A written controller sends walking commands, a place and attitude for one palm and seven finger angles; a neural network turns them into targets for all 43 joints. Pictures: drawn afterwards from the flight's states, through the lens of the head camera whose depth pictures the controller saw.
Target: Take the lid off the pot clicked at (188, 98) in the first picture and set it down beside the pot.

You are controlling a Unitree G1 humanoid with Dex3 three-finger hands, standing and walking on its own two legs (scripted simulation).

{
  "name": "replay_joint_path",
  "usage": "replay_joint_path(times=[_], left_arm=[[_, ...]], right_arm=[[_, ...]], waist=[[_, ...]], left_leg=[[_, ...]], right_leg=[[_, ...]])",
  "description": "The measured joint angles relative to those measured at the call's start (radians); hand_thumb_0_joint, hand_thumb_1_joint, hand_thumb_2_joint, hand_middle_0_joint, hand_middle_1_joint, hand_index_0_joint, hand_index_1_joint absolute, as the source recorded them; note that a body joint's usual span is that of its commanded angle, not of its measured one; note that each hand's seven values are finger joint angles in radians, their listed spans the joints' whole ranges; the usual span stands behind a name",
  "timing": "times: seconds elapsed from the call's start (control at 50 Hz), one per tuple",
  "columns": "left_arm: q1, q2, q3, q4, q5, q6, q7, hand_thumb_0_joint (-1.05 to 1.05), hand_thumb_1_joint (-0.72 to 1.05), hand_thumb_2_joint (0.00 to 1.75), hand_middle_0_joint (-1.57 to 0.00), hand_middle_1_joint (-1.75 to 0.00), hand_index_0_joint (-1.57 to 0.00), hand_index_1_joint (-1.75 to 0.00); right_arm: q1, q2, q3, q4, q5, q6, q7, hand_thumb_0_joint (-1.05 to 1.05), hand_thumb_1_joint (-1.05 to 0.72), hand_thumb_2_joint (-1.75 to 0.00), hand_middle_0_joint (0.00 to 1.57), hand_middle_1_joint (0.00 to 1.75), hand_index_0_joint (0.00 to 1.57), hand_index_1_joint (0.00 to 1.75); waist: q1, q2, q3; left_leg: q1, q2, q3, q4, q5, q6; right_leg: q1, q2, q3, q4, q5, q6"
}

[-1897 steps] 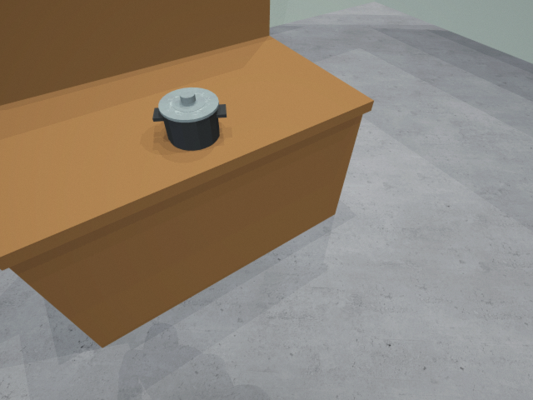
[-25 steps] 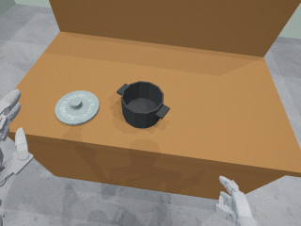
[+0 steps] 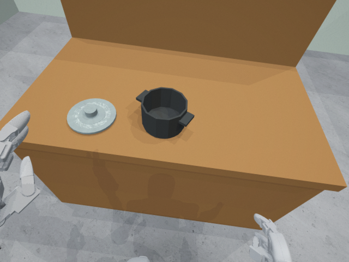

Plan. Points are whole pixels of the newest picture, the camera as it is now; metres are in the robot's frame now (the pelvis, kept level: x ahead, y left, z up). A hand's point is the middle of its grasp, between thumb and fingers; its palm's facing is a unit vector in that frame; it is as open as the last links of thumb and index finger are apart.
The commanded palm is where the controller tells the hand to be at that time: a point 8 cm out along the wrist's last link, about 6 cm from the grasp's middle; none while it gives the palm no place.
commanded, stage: step back with the hand held close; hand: left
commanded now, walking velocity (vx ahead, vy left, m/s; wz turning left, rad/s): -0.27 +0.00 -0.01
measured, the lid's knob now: (90, 110) +0.57 +0.31 -0.07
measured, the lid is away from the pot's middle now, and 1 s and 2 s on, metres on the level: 0.25 0.25 0.25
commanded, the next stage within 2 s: stop stepping back and stand still in 0.68 s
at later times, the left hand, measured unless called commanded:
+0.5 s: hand (24, 248) +0.12 +0.20 +0.17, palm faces +0.20 -0.86 -0.48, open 7.4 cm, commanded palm +0.06 +0.27 +0.19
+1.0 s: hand out of the picture -0.01 +0.20 +0.17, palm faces +0.18 -0.82 -0.55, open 7.4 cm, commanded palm -0.06 +0.27 +0.19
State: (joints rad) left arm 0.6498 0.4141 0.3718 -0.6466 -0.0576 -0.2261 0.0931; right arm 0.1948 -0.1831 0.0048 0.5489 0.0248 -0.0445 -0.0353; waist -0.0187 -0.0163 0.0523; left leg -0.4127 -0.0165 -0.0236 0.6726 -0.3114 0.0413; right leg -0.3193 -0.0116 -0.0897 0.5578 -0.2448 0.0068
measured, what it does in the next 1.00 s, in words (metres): walks backwards: right foot, then left foot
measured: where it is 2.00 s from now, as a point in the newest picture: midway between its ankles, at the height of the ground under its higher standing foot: outside the picture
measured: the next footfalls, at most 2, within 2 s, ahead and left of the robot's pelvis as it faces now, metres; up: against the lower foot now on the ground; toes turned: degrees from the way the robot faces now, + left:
right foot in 0.30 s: -0.02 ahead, -0.15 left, +0.00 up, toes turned -5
left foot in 0.60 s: -0.01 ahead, +0.10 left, +0.00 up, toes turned +0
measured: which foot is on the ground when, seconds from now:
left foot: down 0.00-0.46, up 0.48-0.58, down 0.60-0.94, up 0.96-1.00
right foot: down 0.00-0.12, up 0.14-0.28, down 0.30-0.62, up 0.64-0.88, down 0.90-1.00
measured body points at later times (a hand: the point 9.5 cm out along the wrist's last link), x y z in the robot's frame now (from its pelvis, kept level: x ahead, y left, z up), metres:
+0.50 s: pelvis -0.08 -0.01 -0.01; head -0.05 +0.03 +0.44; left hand +0.10 +0.25 +0.20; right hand +0.08 -0.24 -0.08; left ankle +0.03 +0.09 -0.71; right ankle -0.06 -0.15 -0.73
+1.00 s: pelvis -0.20 -0.01 -0.02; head -0.19 +0.03 +0.43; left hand -0.03 +0.25 +0.20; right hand -0.06 -0.24 -0.09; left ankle -0.12 +0.08 -0.68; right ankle -0.19 -0.16 -0.73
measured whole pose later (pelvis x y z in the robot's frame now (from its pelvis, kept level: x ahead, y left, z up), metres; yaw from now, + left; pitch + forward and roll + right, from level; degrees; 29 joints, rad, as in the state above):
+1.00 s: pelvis -0.20 -0.01 -0.02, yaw -1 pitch -3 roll -4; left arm 0.72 0.54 0.45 -0.77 -0.05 -0.23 0.07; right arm 0.25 -0.16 -0.01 0.56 0.04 -0.06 0.01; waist -0.04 -0.01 0.05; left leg -0.62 0.02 -0.03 1.15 -0.42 0.00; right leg -0.31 -0.01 -0.07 0.72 -0.37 0.03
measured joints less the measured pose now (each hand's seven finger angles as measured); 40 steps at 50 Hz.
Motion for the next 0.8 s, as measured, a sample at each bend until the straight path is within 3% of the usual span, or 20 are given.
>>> replay_joint_path(times=[0.1, 0.2, 0.28, 0.32, 0.4, 0.48, 0.56, 0.62, 0.64, 0.68, 0.72, 0.78, 0.8], left_arm=[[0.01, 0.024, 0.012, -0.046, 0.007, -0.013, 0.026, 0.01, 0.89, 0.9, -0.21, -0.3, -0.21, -0.3], [-0.043, 0.04, 0.067, -0.018, 0.017, -0.028, 0.04, 0.01, 0.89, 0.9, -0.21, -0.3, -0.21, -0.3], [-0.066, 0.025, 0.073, -0.008, 0.006, -0.029, 0.036, 0.01, 0.89, 0.9, -0.21, -0.3, -0.21, -0.3], [-0.078, 0.01, 0.052, -0.003, 0.005, -0.031, 0.026, 0.01, 0.89, 0.9, -0.2, -0.3, -0.21, -0.3], [-0.08, 0.021, 0.007, -0.013, 0.011, -0.03, -0.007, 0.01, 0.89, 0.9, -0.2, -0.3, -0.21, -0.3], [-0.008, 0.058, 0.016, -0.052, 0.001, -0.047, -0.017, 0.01, 0.89, 0.9, -0.21, -0.3, -0.21, -0.3], [0.015, 0.061, 0.035, -0.057, -0.003, -0.055, -0.001, 0.01, 0.89, 0.9, -0.21, -0.3, -0.22, -0.3], [-0.045, 0.049, 0.054, -0.039, -0.006, -0.063, 0.017, 0.01, 0.88, 0.9, -0.21, -0.3, -0.22, -0.3], [-0.074, 0.044, 0.066, -0.025, -0.007, -0.067, 0.024, 0.01, 0.89, 0.9, -0.21, -0.3, -0.22, -0.3], [-0.111, 0.029, 0.089, 0.009, -0.013, -0.072, 0.032, 0.01, 0.89, 0.9, -0.21, -0.3, -0.21, -0.3], [-0.124, 0.014, 0.093, 0.022, -0.017, -0.058, 0.029, 0.01, 0.89, 0.9, -0.21, -0.3, -0.21, -0.3], [-0.113, 0.0, 0.067, -0.015, -0.016, -0.035, 0.02, 0.01, 0.89, 0.9, -0.2, -0.3, -0.21, -0.3], [-0.144, -0.004, 0.029, 0.025, 0.013, -0.038, 0.005, 0.01, 0.89, 0.9, -0.2, -0.3, -0.21, -0.3]], right_arm=[[0.025, -0.029, -0.012, 0.007, -0.003, -0.005, -0.022, 0.02, -0.9, -0.89, 0.21, 0.3, 0.2, 0.3], [0.02, -0.017, -0.018, 0.005, -0.01, -0.044, -0.026, 0.02, -0.9, -0.89, 0.2, 0.3, 0.2, 0.3], [-0.004, 0.008, -0.004, 0.011, -0.014, -0.071, -0.003, 0.02, -0.9, -0.89, 0.2, 0.3, 0.2, 0.3], [-0.028, 0.015, 0.007, 0.016, -0.015, -0.077, 0.006, 0.02, -0.9, -0.89, 0.2, 0.3, 0.2, 0.3], [-0.034, 0.021, 0.022, 0.015, -0.012, -0.073, 0.017, 0.02, -0.9, -0.89, 0.21, 0.3, 0.2, 0.3], [0.004, 0.021, 0.009, 0.012, -0.005, -0.049, 0.014, 0.02, -0.9, -0.89, 0.21, 0.3, 0.21, 0.31], [0.038, -0.001, -0.017, 0.059, -0.002, -0.017, 0.001, 0.02, -0.9, -0.89, 0.21, 0.3, 0.2, 0.31], [0.044, -0.023, -0.029, 0.068, 0.005, -0.018, -0.014, 0.02, -0.9, -0.89, 0.21, 0.3, 0.2, 0.3], [0.03, -0.016, -0.032, 0.072, 0.003, -0.025, -0.016, 0.02, -0.9, -0.89, 0.2, 0.3, 0.2, 0.3], [-0.001, 0.006, -0.034, 0.074, -0.011, -0.05, -0.007, 0.02, -0.9, -0.89, 0.2, 0.3, 0.2, 0.3], [-0.02, 0.026, -0.03, 0.066, -0.026, -0.077, 0.011, 0.02, -0.9, -0.89, 0.2, 0.3, 0.2, 0.3], [-0.029, 0.046, -0.022, 0.043, -0.022, -0.1, 0.044, 0.02, -0.9, -0.89, 0.2, 0.3, 0.2, 0.3], [-0.027, 0.041, -0.024, 0.047, -0.032, -0.104, 0.048, 0.02, -0.9, -0.89, 0.2, 0.3, 0.2, 0.3]], waist=[[-0.001, -0.022, -0.009], [0.013, -0.018, -0.014], [0.029, -0.013, -0.019], [0.033, 0.005, 0.001], [0.009, 0.035, 0.027], [-0.018, 0.004, 0.003], [-0.026, -0.038, -0.048], [-0.034, -0.051, -0.063], [-0.025, -0.072, -0.047], [-0.008, -0.093, -0.015], [-0.01, -0.083, 0.006], [-0.013, -0.058, 0.029], [-0.016, -0.036, 0.024]], left_leg=[[-0.025, 0.004, 0.007, 0.011, 0.073, 0.013], [-0.043, 0.011, 0.019, -0.008, 0.088, 0.019], [-0.068, 0.032, 0.041, -0.031, 0.121, 0.012], [-0.078, 0.057, 0.044, -0.032, 0.135, 0.005], [-0.095, 0.081, 0.008, -0.034, 0.154, -0.011], [-0.14, 0.051, -0.008, 0.07, -0.04, -0.029], [-0.094, 0.02, -0.004, 0.215, -0.087, -0.042], [-0.029, 0.025, -0.003, 0.104, -0.032, -0.012], [-0.033, 0.017, 0.013, 0.106, -0.02, -0.005], [-0.035, 0.025, 0.042, 0.089, -0.001, -0.005], [-0.041, 0.047, 0.047, 0.059, 0.031, -0.01], [-0.049, 0.078, 0.044, 0.012, 0.087, -0.015], [-0.067, 0.083, 0.031, 0.008, 0.104, -0.017]], right_leg=[[-0.027, -0.01, -0.014, 0.038, -0.006, 0.007], [-0.053, 0.006, 0.037, 0.171, -0.151, 0.0], [0.026, 0.0, 0.057, 0.067, -0.152, 0.003], [0.045, 0.01, 0.048, 0.001, -0.062, 0.023], [0.048, 0.041, 0.016, -0.028, -0.019, 0.022], [0.009, 0.015, -0.001, 0.046, -0.054, 0.008], [-0.016, -0.026, 0.005, 0.11, -0.083, 0.018], [-0.068, -0.049, 0.001, 0.174, -0.1, 0.03], [-0.093, -0.048, 0.033, 0.215, -0.122, 0.021], [-0.149, -0.013, 0.094, 0.342, -0.23, 0.01], [-0.184, 0.025, 0.113, 0.445, -0.285, 0.012], [-0.166, 0.041, 0.104, 0.428, -0.253, 0.014], [-0.151, 0.034, 0.091, 0.394, -0.228, 0.026]])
